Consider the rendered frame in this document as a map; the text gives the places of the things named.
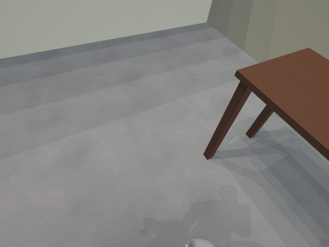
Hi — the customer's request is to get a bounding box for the table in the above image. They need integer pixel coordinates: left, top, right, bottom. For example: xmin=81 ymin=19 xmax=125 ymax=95
xmin=204 ymin=48 xmax=329 ymax=161

